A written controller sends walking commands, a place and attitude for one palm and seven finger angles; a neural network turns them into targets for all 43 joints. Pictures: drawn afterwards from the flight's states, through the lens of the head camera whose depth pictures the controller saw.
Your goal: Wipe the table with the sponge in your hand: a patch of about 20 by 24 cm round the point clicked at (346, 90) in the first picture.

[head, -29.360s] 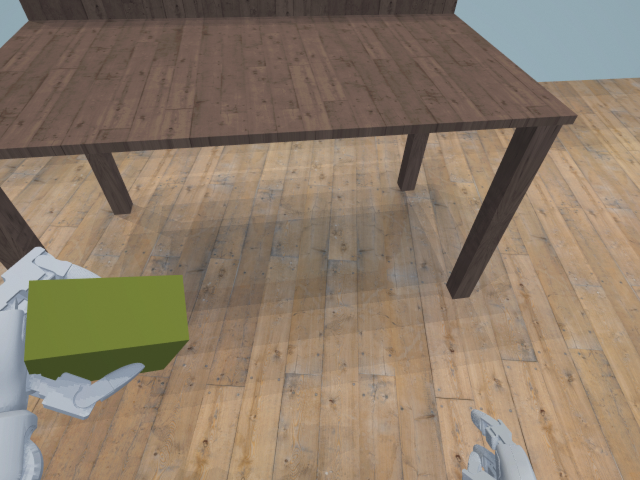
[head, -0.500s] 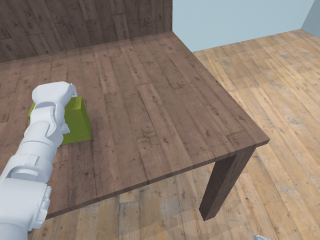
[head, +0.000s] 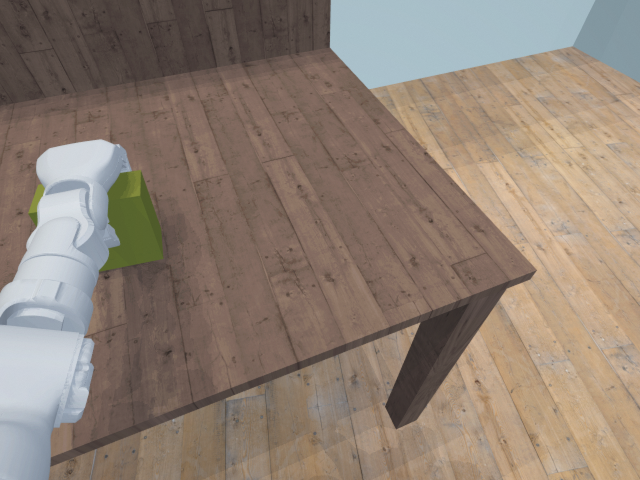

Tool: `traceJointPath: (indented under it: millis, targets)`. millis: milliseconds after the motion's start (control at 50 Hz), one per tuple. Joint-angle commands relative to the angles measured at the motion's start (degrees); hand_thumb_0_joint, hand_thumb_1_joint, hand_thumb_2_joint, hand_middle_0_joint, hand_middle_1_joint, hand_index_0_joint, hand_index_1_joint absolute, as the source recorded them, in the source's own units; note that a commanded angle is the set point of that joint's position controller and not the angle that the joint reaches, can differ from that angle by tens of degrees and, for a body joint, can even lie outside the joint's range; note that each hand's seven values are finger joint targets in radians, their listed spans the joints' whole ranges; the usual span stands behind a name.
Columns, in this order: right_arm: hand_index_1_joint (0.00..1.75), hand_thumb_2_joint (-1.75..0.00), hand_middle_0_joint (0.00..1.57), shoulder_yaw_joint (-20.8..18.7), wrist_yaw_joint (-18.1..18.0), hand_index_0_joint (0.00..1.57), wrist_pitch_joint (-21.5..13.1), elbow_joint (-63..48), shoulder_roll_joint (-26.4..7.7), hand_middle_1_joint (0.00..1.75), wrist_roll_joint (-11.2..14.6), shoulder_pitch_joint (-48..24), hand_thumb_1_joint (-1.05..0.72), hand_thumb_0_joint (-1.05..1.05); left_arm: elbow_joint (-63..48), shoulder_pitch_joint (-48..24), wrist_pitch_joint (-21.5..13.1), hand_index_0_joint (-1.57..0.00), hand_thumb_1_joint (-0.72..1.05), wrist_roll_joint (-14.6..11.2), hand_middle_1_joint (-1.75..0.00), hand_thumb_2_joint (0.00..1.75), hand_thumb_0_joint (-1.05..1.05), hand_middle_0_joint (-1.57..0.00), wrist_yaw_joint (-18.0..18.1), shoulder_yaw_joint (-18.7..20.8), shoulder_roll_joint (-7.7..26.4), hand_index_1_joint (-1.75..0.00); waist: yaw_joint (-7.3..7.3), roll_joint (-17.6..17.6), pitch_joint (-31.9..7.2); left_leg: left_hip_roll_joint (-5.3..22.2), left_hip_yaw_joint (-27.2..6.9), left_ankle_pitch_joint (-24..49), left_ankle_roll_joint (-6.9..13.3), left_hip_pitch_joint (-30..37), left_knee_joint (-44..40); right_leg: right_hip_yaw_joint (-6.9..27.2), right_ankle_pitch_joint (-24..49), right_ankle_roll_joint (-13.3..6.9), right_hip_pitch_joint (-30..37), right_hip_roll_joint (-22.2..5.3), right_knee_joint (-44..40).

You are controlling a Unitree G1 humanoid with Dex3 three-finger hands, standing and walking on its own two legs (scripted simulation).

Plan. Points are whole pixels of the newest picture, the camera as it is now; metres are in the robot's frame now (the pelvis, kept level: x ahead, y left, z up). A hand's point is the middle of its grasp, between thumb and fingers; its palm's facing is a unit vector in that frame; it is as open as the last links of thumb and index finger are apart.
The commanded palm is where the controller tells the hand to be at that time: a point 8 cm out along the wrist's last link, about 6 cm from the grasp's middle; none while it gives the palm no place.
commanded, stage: slide back across to the first lane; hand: left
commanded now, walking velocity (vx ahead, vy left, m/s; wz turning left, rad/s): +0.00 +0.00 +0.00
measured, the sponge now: (109, 234) +0.43 +0.31 +0.06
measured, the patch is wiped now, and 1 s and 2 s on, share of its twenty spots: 0.95 0.95 1.00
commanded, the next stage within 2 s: wipe back along the first lane in 0.74 s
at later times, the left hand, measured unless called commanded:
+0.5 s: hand (71, 187) +0.46 +0.34 +0.12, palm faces -0.12 +0.00 -0.99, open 10.3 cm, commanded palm +0.44 +0.34 +0.17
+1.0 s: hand (25, 209) +0.42 +0.39 +0.12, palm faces -0.11 -0.02 -0.99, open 10.3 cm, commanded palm +0.40 +0.37 +0.17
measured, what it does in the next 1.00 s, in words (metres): stands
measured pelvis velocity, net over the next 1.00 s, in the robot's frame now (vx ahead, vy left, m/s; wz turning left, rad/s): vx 0.03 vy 0.02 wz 0.01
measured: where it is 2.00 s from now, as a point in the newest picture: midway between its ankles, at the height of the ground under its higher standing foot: outside the picture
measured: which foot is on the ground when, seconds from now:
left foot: down 0.00-1.00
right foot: down 0.00-1.00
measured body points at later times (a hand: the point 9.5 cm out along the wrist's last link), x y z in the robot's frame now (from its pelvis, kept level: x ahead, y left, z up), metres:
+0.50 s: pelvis +0.02 +0.01 +0.00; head +0.06 +0.00 +0.45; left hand +0.46 +0.34 +0.18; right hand +0.06 -0.27 -0.13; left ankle +0.04 +0.10 -0.73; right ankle -0.01 -0.11 -0.73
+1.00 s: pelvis +0.03 +0.02 +0.01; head +0.07 +0.01 +0.45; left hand +0.42 +0.38 +0.17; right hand +0.17 -0.25 -0.11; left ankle +0.04 +0.10 -0.73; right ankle -0.01 -0.11 -0.73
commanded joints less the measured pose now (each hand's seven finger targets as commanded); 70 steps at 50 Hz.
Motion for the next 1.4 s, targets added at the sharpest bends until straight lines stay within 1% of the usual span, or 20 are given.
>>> traceJointPath:
  millis: [0,40,80,120,140,200,240,360,420,520,580,720,800,920,980,1080,1160,1220,1280,1380]
  targets:
    - [0.30,-0.90,0.20,-2.7,-0.8,0.20,-1.6,-5.1,-9.4,0.30,-0.5,1.1,-0.90,0.00,-2.7,-21.6,1.9,-1.20,0.10,3.6,-1.60,1.30,0.00,-1.20,2.2,0.2,15.5,-1.60,-1.73,-1.6,-10.7,-1.0,-1.7,3.9,1.6,10.4,-3.0,1.6,4.4,-2.3,-2.4,0.8,-5.0]
    - [0.30,-0.90,0.20,-3.0,-0.8,0.20,-1.9,-4.7,-9.5,0.30,-0.8,2.1,-0.90,0.00,-1.3,-21.6,1.5,-1.20,0.10,3.8,-1.60,1.30,0.00,-1.20,2.2,1.6,16.9,-1.60,-1.56,-1.3,-11.7,-0.8,-2.0,5.2,1.7,11.2,-2.5,1.5,5.2,-2.4,-2.5,0.9,-4.6]
    - [0.30,-0.90,0.20,-2.9,-0.9,0.20,-2.0,-4.9,-9.3,0.30,-0.8,2.5,-0.90,0.00,-1.5,-23.4,1.6,-1.20,0.10,3.4,-1.60,1.30,0.00,-1.20,2.1,-0.2,15.2,-1.60,-2.16,-1.5,-12.4,-0.9,-1.7,4.4,1.7,10.7,-2.4,1.6,4.9,-2.2,-2.6,0.8,-4.7]
    - [0.30,-0.90,0.20,-3.0,-1.0,0.20,-2.0,-5.0,-9.4,0.30,-0.9,2.5,-0.90,0.00,-2.4,-22.4,0.8,-1.20,0.10,3.0,-1.60,1.30,0.00,-1.20,2.0,3.9,19.7,-1.60,-0.54,-0.6,-15.7,-0.7,-2.0,7.0,1.6,11.4,-2.5,1.9,6.9,-2.6,-0.1,0.7,-4.5]
    - [0.30,-0.90,0.20,-3.1,-1.1,0.20,-1.8,-5.0,-9.6,0.30,-0.9,3.0,-0.90,0.00,-1.5,-21.7,0.8,-1.20,0.10,3.1,-1.60,1.30,0.00,-1.20,1.9,3.2,19.5,-1.60,-0.92,-1.7,-16.1,-0.9,-1.7,7.2,1.8,11.6,-2.0,2.0,7.5,-2.3,0.6,0.8,-4.3]
    - [0.30,-0.90,0.20,-3.1,-0.9,0.20,-1.8,-5.4,-9.4,0.30,-0.9,2.9,-0.90,0.00,-2.7,-21.0,0.4,-1.20,0.10,3.0,-1.60,1.30,0.00,-1.20,1.8,3.1,19.5,-1.60,-0.64,-1.3,-15.8,-0.9,-1.3,7.5,1.9,11.7,-2.3,2.0,8.3,-2.2,1.6,0.8,-4.9]
    - [0.30,-0.90,0.20,-3.1,-1.0,0.20,-1.7,-5.1,-9.9,0.30,-0.8,2.9,-0.90,0.00,-3.4,-21.5,-0.1,-1.20,0.10,3.4,-1.60,1.30,0.00,-1.20,1.6,5.9,23.6,-1.60,-0.25,-0.2,-15.7,-0.9,-1.5,8.5,2.0,12.0,-2.5,2.2,8.9,-2.3,2.2,0.8,-4.8]
    - [0.30,-0.90,0.20,-3.1,-0.9,0.20,-1.4,-5.2,-10.2,0.30,-0.6,2.5,-0.90,0.00,-4.9,-21.3,-0.7,-1.20,0.10,4.3,-1.60,1.30,0.00,-1.20,1.3,8.4,28.4,-1.60,0.42,0.7,-15.2,-1.2,-1.2,9.6,2.2,11.9,-3.4,2.4,10.3,-2.4,4.6,0.7,-5.6]
    - [0.30,-0.90,0.20,-3.3,-0.7,0.20,-1.5,-6.0,-9.6,0.30,-0.6,1.6,-0.90,0.00,-8.1,-18.8,-1.6,-1.20,0.10,3.5,-1.60,1.30,0.00,-1.20,0.3,9.3,27.8,-1.60,1.87,3.0,-17.6,-1.2,-1.2,14.5,2.1,14.8,-3.6,2.2,14.6,-3.0,7.1,0.5,-5.4]
    - [0.30,-0.90,0.20,-3.5,-0.8,0.20,-1.4,-7.0,-9.7,0.30,-0.3,0.6,-0.90,0.00,-13.4,-16.5,-3.6,-1.20,0.10,0.7,-1.60,1.30,0.00,-1.20,-2.2,9.6,27.0,-1.60,1.39,1.1,-17.7,-1.2,-1.2,18.3,2.6,17.6,-3.4,2.1,19.5,-2.7,9.2,0.3,-5.8]
    - [0.30,-0.90,0.20,-3.8,-0.8,0.20,-1.0,-6.6,-10.0,0.30,-0.4,0.6,-0.90,0.00,-13.6,-14.4,-4.1,-1.20,0.10,1.2,-1.60,1.30,0.00,-1.20,-3.1,9.0,26.5,-1.60,0.88,1.3,-14.2,-1.1,-1.1,18.6,2.7,18.6,-3.2,1.9,18.7,-2.6,6.9,0.6,-6.5]
    - [0.30,-0.90,0.20,-3.9,-0.4,0.20,-0.3,-7.3,-9.7,0.30,-0.7,-0.6,-0.90,0.00,-18.9,-10.6,-6.7,-1.20,0.10,0.3,-1.60,1.30,0.00,-1.20,-4.1,12.1,28.0,-1.60,2.29,4.5,-16.7,-0.8,-2.0,29.5,2.1,22.3,-2.2,1.4,23.9,-3.3,7.7,0.6,-5.3]
    - [0.30,-0.90,0.20,-3.9,-0.3,0.20,0.5,-7.3,-10.2,0.30,-0.8,-0.8,-0.90,0.00,-17.8,-9.7,-6.3,-1.20,0.10,0.3,-1.60,1.30,0.00,-1.20,-4.0,14.1,30.8,-1.60,2.25,2.2,-16.1,-0.9,-1.9,28.2,2.0,21.4,-2.0,1.1,23.4,-3.0,7.7,0.6,-5.3]
    - [0.30,-0.90,0.20,-3.9,0.3,0.20,0.5,-9.0,-9.4,0.30,-0.5,-2.4,-0.90,0.00,-22.2,-4.3,-6.3,-1.20,0.10,-1.2,-1.60,1.30,0.00,-1.20,-4.7,10.3,23.6,-1.60,2.59,2.8,-17.2,-0.4,-3.1,32.0,1.7,24.1,-1.8,0.7,22.0,-3.1,6.5,0.7,-5.5]
    - [0.30,-0.90,0.20,-3.9,0.3,0.20,0.9,-8.9,-9.8,0.30,-0.5,-2.8,-0.90,0.00,-22.4,-2.2,-5.2,-1.20,0.10,-1.8,-1.60,1.30,0.00,-1.20,-4.7,10.1,23.3,-1.60,2.25,1.2,-15.6,-0.4,-3.0,27.1,1.8,23.3,-2.2,0.5,19.3,-2.9,5.7,0.8,-6.0]
    - [0.30,-0.90,0.20,-3.4,0.4,0.20,0.7,-9.5,-9.3,0.30,-0.2,-4.2,-0.90,0.00,-24.9,-2.5,-3.8,-1.20,0.10,-2.1,-1.60,1.30,0.00,-1.20,-4.8,6.0,18.6,-1.60,2.00,2.4,-12.4,-0.4,-4.2,21.2,1.6,23.5,-3.9,0.0,12.9,-3.2,3.4,0.9,-6.9]
    - [0.30,-0.90,0.20,-3.1,0.0,0.20,0.5,-9.2,-9.5,0.30,-0.1,-4.2,-0.90,0.00,-22.9,-1.0,-2.9,-1.20,0.10,-2.5,-1.60,1.30,0.00,-1.20,-4.7,7.0,19.3,-1.60,2.17,0.1,-11.2,-0.6,-4.2,16.0,1.8,21.6,-5.1,0.0,10.1,-3.3,4.1,0.9,-7.4]
    - [0.30,-0.90,0.20,-2.9,0.0,0.20,0.2,-9.7,-9.4,0.30,0.0,-5.1,-0.90,0.00,-25.0,-0.1,-3.2,-1.20,0.10,-2.9,-1.60,1.30,0.00,-1.20,-4.7,7.6,19.2,-1.60,2.88,1.1,-12.0,-0.6,-4.5,16.0,1.7,21.6,-5.6,0.2,10.2,-3.6,5.2,0.8,-7.2]
    - [0.30,-0.90,0.20,-2.8,0.3,0.20,0.2,-10.2,-9.0,0.30,0.0,-5.5,-0.90,0.00,-25.1,4.5,-2.8,-1.20,0.10,-3.2,-1.60,1.30,0.00,-1.20,-4.6,5.5,16.0,-1.60,3.00,0.4,-11.0,-0.8,-3.9,15.2,1.8,21.0,-5.3,0.2,10.3,-3.4,5.6,0.8,-7.4]
    - [0.30,-0.90,0.20,-2.8,0.7,0.20,0.2,-10.6,-9.0,0.30,0.1,-6.1,-0.90,0.00,-26.0,8.1,-2.1,-1.20,0.10,-3.8,-1.60,1.30,0.00,-1.20,-4.3,6.2,15.5,-1.60,3.45,-1.3,-9.3,-0.8,-3.8,13.9,1.9,19.5,-5.7,0.1,10.2,-3.2,6.2,0.9,-7.4]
